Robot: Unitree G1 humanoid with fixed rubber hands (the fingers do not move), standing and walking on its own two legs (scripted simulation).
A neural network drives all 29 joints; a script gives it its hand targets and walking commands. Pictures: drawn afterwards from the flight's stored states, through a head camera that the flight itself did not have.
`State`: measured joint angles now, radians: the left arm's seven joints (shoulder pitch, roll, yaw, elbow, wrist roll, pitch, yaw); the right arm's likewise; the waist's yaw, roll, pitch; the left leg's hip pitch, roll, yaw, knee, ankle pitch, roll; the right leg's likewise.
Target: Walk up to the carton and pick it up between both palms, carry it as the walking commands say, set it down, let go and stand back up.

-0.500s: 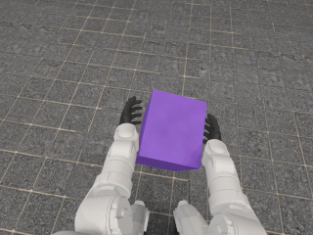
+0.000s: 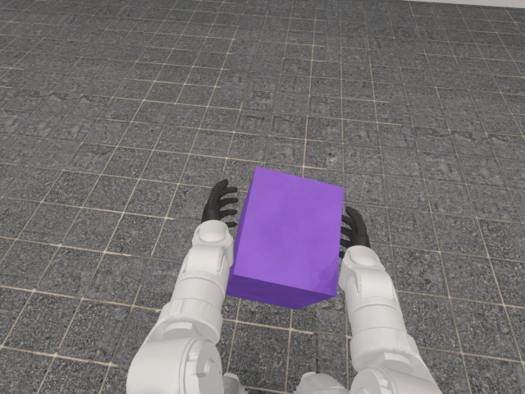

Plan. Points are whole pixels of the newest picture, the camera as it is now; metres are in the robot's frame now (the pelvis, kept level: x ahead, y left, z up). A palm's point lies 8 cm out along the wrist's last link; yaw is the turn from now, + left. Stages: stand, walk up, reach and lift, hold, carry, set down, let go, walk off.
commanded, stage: reach and lift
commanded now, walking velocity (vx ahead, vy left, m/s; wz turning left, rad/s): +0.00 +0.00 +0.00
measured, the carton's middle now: (277, 245) +0.37 -0.03 -0.07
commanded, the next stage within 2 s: none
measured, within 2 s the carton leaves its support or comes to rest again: neither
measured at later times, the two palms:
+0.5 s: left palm (205, 207) +0.36 +0.08 +0.07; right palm (364, 229) +0.32 -0.15 +0.06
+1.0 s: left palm (192, 211) +0.35 +0.10 +0.08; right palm (355, 218) +0.33 -0.13 +0.07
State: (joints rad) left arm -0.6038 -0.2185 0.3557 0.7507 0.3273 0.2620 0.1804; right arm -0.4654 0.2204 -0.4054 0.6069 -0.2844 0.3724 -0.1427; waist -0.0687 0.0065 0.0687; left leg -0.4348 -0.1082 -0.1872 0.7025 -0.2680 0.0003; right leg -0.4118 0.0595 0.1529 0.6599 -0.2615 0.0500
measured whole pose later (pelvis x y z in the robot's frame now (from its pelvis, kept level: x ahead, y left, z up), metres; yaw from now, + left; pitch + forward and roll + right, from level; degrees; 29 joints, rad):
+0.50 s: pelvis +0.02 +0.00 +0.02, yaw -1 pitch -8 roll +0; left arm -0.55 -0.21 0.31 0.70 0.30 0.50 0.19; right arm -0.45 0.22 -0.34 0.55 -0.27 0.65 -0.16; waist -0.06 -0.01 0.02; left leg -0.14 -0.09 -0.17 0.53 -0.24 0.01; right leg -0.13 0.05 0.17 0.50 -0.24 0.04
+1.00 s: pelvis +0.03 -0.01 +0.02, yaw -1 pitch -8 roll +0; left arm -0.50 -0.21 0.33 0.62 0.28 0.59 0.19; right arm -0.47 0.22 -0.31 0.57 -0.29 0.72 -0.17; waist -0.01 0.00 -0.02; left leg -0.11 -0.07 -0.16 0.50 -0.24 0.00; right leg -0.10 0.05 0.16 0.47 -0.23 0.03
